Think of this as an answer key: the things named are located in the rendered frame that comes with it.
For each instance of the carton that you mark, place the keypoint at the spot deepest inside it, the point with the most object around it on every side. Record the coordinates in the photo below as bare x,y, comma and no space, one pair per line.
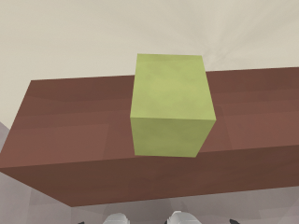
172,111

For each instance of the robot thigh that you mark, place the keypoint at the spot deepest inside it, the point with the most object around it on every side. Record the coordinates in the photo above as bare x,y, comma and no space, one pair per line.
183,218
117,219

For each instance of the robot right thigh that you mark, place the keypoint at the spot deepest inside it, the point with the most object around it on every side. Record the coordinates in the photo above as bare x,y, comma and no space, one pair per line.
183,218

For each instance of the robot left thigh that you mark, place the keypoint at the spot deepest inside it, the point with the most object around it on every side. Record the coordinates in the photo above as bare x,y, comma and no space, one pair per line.
117,219

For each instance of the pedestal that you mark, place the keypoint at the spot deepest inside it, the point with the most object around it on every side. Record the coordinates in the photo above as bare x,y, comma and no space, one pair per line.
72,140

